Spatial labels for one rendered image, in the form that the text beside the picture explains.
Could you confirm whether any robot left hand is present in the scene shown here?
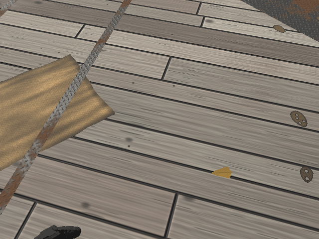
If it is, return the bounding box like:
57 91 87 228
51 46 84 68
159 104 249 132
34 225 81 239

